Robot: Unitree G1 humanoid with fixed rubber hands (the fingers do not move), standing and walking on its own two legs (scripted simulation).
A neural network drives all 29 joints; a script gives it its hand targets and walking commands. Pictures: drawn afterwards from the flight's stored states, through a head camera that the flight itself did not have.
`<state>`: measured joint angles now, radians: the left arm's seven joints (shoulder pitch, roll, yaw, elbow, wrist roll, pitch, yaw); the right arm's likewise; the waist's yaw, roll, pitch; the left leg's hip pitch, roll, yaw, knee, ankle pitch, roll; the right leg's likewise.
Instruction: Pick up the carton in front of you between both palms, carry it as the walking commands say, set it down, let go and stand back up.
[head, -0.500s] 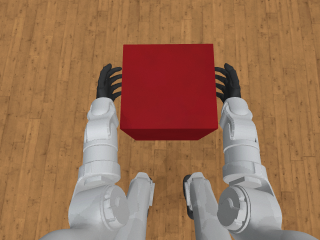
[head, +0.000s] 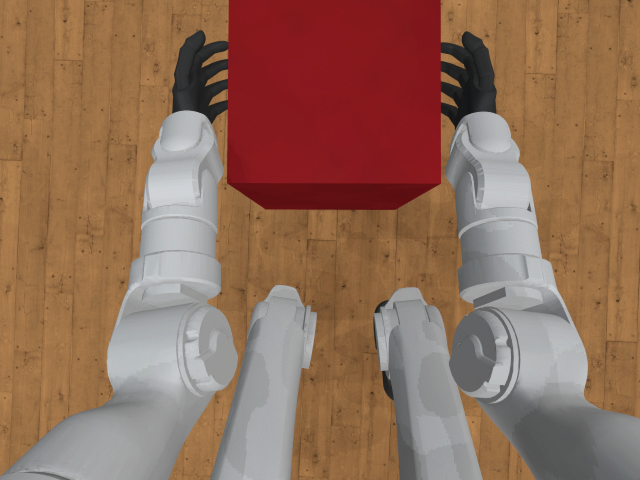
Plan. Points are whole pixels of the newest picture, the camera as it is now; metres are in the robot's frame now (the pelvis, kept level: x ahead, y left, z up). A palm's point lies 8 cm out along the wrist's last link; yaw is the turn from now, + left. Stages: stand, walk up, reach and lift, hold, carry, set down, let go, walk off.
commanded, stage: set down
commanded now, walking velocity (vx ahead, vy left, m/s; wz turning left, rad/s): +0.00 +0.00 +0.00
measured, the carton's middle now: (331, 123) +0.51 +0.02 -0.19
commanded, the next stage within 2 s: none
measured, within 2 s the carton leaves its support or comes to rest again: rests again in 0.88 s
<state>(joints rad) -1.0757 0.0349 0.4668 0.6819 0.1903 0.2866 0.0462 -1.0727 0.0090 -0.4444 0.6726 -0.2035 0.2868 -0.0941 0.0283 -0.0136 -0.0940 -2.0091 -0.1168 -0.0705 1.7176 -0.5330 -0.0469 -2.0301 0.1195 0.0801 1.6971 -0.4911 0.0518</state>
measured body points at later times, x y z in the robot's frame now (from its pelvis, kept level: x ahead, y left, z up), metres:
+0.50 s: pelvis -0.01 +0.00 -0.10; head +0.36 +0.02 +0.15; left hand +0.54 +0.18 -0.27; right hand +0.55 -0.12 -0.27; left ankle +0.09 +0.12 -0.47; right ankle +0.10 -0.12 -0.47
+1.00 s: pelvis -0.01 +0.00 -0.13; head +0.35 +0.01 +0.13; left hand +0.54 +0.18 -0.29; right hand +0.55 -0.12 -0.29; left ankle +0.09 +0.12 -0.47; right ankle +0.10 -0.12 -0.47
